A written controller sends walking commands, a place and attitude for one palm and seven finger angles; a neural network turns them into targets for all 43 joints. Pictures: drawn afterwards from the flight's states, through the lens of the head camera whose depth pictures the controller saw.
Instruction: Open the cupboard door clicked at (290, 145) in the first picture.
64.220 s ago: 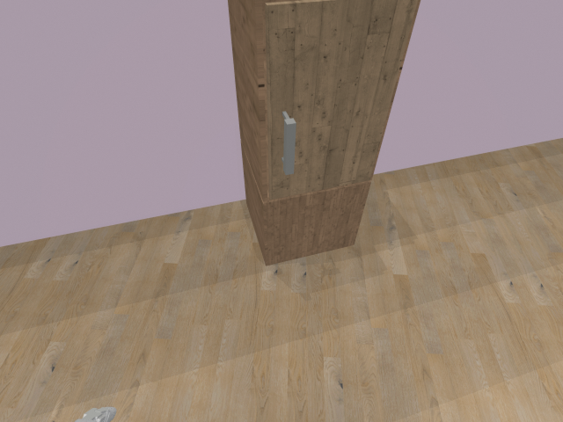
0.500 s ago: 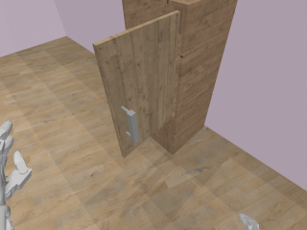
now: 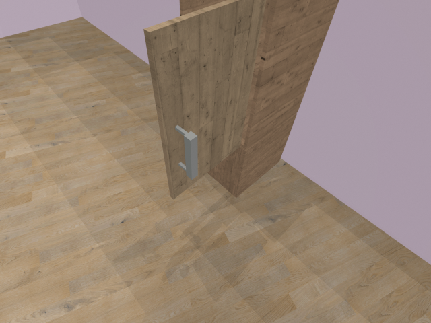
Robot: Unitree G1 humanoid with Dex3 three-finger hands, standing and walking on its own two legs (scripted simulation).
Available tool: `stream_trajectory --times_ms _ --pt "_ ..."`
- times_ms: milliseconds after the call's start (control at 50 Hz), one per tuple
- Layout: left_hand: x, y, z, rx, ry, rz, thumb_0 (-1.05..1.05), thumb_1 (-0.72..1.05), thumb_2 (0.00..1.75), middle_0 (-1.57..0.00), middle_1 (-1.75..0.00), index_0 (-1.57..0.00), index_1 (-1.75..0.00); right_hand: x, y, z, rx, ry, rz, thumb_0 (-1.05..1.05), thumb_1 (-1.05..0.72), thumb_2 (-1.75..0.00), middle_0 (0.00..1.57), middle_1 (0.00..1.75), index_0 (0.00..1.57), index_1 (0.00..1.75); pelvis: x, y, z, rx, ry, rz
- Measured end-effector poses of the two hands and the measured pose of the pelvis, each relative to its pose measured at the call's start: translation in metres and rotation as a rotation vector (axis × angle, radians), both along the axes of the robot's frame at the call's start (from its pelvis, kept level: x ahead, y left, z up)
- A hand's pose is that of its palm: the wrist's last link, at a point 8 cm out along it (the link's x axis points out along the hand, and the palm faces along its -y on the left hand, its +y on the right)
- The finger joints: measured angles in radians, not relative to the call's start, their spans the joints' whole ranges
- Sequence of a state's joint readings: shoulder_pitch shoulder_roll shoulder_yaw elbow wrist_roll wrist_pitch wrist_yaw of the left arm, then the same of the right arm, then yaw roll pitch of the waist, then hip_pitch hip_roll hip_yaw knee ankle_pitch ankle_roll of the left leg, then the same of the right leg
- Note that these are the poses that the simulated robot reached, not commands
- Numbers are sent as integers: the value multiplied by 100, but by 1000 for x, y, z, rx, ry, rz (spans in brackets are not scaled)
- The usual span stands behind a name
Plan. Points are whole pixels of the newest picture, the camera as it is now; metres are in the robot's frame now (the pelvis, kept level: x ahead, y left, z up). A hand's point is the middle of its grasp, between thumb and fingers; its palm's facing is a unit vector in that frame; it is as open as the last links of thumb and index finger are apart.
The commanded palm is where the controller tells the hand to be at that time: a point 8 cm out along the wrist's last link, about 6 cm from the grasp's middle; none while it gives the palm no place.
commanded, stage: let the arm hang, fingers relaxed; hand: left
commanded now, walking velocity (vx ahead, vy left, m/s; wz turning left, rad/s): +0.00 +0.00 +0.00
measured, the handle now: (185, 152) +0.57 +0.11 -0.10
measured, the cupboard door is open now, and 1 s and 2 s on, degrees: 93 93 93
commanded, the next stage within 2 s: look to check the result in 0.76 s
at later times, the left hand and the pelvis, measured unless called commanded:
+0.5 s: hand out of the picture +0.01 +0.22 -0.16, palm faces +0.01 -0.96 -0.28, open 7.4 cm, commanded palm none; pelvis -0.01 +0.01 +0.01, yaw +0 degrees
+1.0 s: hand out of the picture +0.05 +0.20 -0.16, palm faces +0.00 -0.97 -0.23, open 7.4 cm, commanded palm none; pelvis +0.02 +0.00 +0.01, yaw -1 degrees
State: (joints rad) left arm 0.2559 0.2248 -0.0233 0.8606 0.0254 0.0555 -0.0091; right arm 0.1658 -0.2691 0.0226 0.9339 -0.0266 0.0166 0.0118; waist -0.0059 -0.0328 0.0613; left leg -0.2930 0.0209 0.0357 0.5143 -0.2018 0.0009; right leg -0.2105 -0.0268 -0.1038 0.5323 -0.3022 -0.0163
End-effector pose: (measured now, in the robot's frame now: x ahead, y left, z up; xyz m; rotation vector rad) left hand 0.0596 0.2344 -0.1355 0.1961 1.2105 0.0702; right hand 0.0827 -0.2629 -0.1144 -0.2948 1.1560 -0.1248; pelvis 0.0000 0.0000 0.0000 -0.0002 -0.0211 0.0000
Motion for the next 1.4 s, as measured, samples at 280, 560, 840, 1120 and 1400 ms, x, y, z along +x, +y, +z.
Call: stream_trajectory --times_ms 280,560,840,1120,1400 --pt "-121 13 -1 30 331 141 1 91 90 -21 -30 -20 -30 -88 26 -16 43 253 -104 0 -90 -90 20 30 20 30 -7 5 8 -18 -15 6" --pt "-38 32 10 92 119 84 0 91 90 -20 -30 -20 -30 -75 46 -26 113 193 -125 0 -91 -90 21 30 20 30 -3 10 9 -4 -13 -8" --pt "-8 7 3 31 102 63 0 90 90 -20 -30 -20 -30 -64 32 -19 76 207 -135 0 -91 -90 20 30 20 29 12 6 10 -1 -8 -10" --pt "-16 16 8 71 159 89 0 90 90 -20 -30 -20 -30 -29 19 -18 61 178 -105 0 -91 -90 20 30 20 30 24 0 12 0 -5 -8" --pt "10 21 14 99 111 81 0 90 90 -20 -30 -20 -30 3 0 -13 34 127 -86 0 -90 -90 20 30 20 30 36 -6 12 3 -4 -7"
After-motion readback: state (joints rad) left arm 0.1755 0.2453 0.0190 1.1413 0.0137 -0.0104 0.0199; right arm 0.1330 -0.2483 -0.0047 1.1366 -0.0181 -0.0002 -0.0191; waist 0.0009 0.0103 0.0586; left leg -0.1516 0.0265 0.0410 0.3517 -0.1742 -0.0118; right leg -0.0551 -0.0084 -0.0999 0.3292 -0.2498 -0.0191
